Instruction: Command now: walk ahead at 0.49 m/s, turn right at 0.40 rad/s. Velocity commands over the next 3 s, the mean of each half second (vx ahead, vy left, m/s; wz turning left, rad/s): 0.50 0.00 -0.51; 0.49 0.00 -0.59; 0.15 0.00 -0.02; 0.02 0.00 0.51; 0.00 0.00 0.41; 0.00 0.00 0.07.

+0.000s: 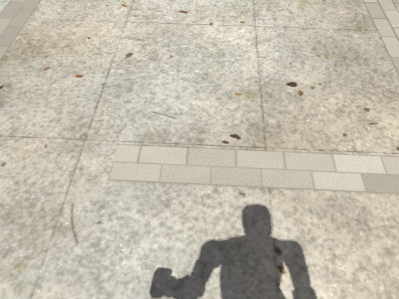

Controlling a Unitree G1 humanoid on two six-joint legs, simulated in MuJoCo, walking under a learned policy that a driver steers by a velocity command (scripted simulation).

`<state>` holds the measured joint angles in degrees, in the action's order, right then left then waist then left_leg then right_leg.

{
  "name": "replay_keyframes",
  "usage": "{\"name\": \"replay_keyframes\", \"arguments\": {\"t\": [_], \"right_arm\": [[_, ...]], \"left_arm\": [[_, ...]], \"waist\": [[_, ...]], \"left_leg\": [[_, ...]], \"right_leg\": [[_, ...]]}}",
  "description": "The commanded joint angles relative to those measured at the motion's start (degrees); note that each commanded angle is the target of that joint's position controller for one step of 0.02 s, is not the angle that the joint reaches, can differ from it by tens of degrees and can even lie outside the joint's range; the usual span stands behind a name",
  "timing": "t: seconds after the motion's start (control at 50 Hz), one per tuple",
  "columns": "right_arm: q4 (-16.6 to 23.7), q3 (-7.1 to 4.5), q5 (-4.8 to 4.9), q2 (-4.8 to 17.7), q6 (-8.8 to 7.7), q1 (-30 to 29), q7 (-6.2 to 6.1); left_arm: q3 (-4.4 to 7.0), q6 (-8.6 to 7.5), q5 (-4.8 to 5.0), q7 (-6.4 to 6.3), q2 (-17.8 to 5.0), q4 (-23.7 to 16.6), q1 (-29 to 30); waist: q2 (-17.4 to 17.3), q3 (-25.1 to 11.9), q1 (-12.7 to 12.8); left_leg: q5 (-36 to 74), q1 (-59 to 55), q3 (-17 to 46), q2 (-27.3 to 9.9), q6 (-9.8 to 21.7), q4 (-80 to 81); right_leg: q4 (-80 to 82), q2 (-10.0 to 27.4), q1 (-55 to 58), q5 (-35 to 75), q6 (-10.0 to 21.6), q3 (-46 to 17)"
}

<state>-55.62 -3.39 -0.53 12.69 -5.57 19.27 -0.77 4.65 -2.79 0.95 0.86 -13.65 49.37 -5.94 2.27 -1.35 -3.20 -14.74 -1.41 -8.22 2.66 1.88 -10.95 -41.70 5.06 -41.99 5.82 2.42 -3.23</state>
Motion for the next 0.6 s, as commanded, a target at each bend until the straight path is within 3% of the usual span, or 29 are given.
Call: {"name": "replay_keyframes", "arguments": {"t": [0.02,0.06,0.1,0.12,0.14,0.16,0.18,0.2,0.22,0.24,0.26,0.28,0.34,0.38,0.44,0.5,0.54,0.58,0.6], "right_arm": [[1.75,-1.93,0.42,8.61,0.06,1.22,-0.58],[1.73,-2.31,0.78,9.58,0.81,1.29,-0.67],[2.34,-2.72,1.21,11.45,1.66,-0.19,-1.05],[2.92,-3.03,1.25,12.48,2.02,-1.05,-1.33],[3.37,-2.90,1.35,12.60,2.27,-1.94,-1.49],[4.88,-2.32,0.51,11.44,1.73,-1.76,-1.57],[7.48,0.66,-1.01,2.22,-0.30,3.59,-0.10],[8.21,-0.32,1.41,7.12,-2.97,-2.66,0.84],[9.96,-0.85,3.09,8.90,-4.09,-7.86,1.12],[10.38,-0.69,2.30,8.59,-4.48,-9.45,0.78],[10.36,-1.24,0.89,8.91,-4.18,-10.20,0.31],[10.77,-1.68,0.59,9.06,-3.31,-9.20,0.22],[12.35,-1.69,-0.17,7.32,-1.30,-9.25,-0.04],[14.27,-1.24,-0.65,6.26,-0.97,-13.85,-0.17],[16.22,-0.51,-0.31,4.71,-1.24,-20.20,0.43],[18.34,-0.66,0.74,5.84,-1.50,-24.27,1.04],[19.18,-1.20,0.91,7.56,-1.97,-24.64,1.50],[19.15,-1.83,1.01,8.96,-2.67,-22.26,1.82],[18.17,-2.42,0.81,9.78,-3.01,-17.86,1.71]], "left_arm": [[-0.48,-0.73,-0.03,1.29,-1.59,-6.49,8.94],[-0.59,-0.69,0.06,2.05,-1.90,-8.18,10.02],[0.10,-0.71,-0.02,2.56,-3.28,-8.99,7.19],[1.16,-0.59,0.03,2.68,-5.50,-8.33,2.37],[2.90,-0.56,0.23,2.40,-8.58,-6.04,-7.08],[4.87,-0.21,0.12,1.18,-14.12,-4.00,-17.33],[5.13,-0.72,0.72,1.07,-18.57,-4.07,-17.14],[3.75,-0.80,0.01,0.79,-13.70,-4.58,-20.38],[2.99,-1.09,-0.34,0.44,-10.71,-4.62,-17.51],[2.36,-1.28,-0.11,0.38,-8.92,-5.91,-12.89],[1.78,-1.29,-0.22,0.39,-7.14,-7.05,-8.79],[1.27,-1.38,-0.69,0.20,-5.99,-7.97,-6.97],[1.58,-1.62,-0.22,-0.60,-7.81,-8.57,-7.33],[2.07,-1.58,0.00,-1.36,-9.57,-8.59,-8.96],[2.27,-1.06,0.36,-1.72,-9.77,-8.38,-11.57],[2.32,-0.74,0.68,-1.61,-9.68,-7.77,-14.54],[2.28,-0.36,0.83,-1.84,-9.19,-7.75,-15.46],[2.53,0.06,0.56,-2.18,-9.61,-8.40,-14.75],[2.34,0.17,0.45,-2.18,-9.07,-9.09,-13.55]], "waist": [[-4.23,6.61,-1.25],[-5.17,6.67,-1.03],[-7.62,3.50,1.48],[-9.04,0.24,4.25],[-8.18,-4.61,9.15],[-1.75,-11.00,12.71],[12.09,-16.90,6.01],[7.01,-20.78,10.31],[5.20,-13.05,10.49],[-0.74,-8.92,8.01],[-2.96,-5.50,5.62],[-2.26,-4.35,3.54],[-1.49,-1.61,1.70],[-0.79,0.08,2.71],[1.46,0.74,5.38],[2.79,0.88,7.19],[3.19,0.49,6.93],[4.72,-0.18,5.21],[5.09,-1.87,2.67]], "left_leg": [[19.05,-2.12,3.10,-18.37,6.99,2.29],[25.96,-4.76,1.65,-19.27,6.23,-1.10],[47.90,-5.41,-0.37,-19.33,5.27,-8.85],[56.85,-4.90,-1.81,-18.55,4.06,-16.19],[57.66,-0.71,-3.33,-16.17,2.31,-28.17],[39.58,15.26,-3.55,-13.68,-0.22,-46.62],[-15.17,40.50,3.10,-0.81,-3.46,-65.96],[-16.51,46.80,13.95,-1.41,-2.11,-71.35],[-11.37,50.98,13.72,-4.30,-0.72,-70.57],[-6.58,48.46,13.45,-7.02,-0.11,-65.74],[-4.35,44.35,12.94,-8.59,-0.55,-60.96],[-3.09,40.47,13.32,-9.69,-1.04,-58.44],[-0.85,38.66,11.89,-9.64,-3.53,-50.01],[6.08,38.56,10.75,-8.34,-4.88,-41.16],[18.07,33.48,9.81,-4.92,-4.82,-26.90],[20.55,31.09,10.54,-3.09,-4.37,-20.93],[17.35,30.83,11.98,-2.83,-3.40,-17.87],[12.30,27.55,11.98,-2.52,-1.88,-16.32],[11.88,21.36,10.90,-1.90,-0.54,-14.15]], "right_leg": [[3.66,0.22,-4.06,-2.35,0.87,1.80],[5.23,-0.76,-2.57,-8.29,2.09,4.36],[5.87,-4.47,5.62,-14.90,3.93,8.90],[6.39,-6.95,13.04,-16.94,5.33,10.56],[10.62,-9.49,26.66,-13.36,7.46,10.70],[11.05,-1.15,46.54,-12.13,11.42,-3.46],[17.65,13.04,65.10,-20.25,22.52,-36.48],[24.06,13.86,67.54,-22.14,22.02,-42.82],[24.04,11.86,62.15,-16.73,18.92,-33.57],[24.27,9.47,53.00,-11.83,16.89,-26.46],[25.42,7.48,44.04,-6.58,15.71,-21.46],[26.93,6.15,38.57,-3.83,15.47,-19.04],[29.23,4.33,30.80,0.48,15.52,-15.17],[29.67,2.34,27.72,1.63,14.37,-12.23],[27.96,-1.17,25.14,-2.04,11.23,-9.32],[25.93,0.18,27.35,-7.05,10.20,-12.99],[22.32,1.75,31.94,-9.15,9.59,-16.81],[18.42,2.71,34.53,-7.56,8.70,-19.81],[14.63,1.08,34.09,-3.73,7.58,-19.66]]}}
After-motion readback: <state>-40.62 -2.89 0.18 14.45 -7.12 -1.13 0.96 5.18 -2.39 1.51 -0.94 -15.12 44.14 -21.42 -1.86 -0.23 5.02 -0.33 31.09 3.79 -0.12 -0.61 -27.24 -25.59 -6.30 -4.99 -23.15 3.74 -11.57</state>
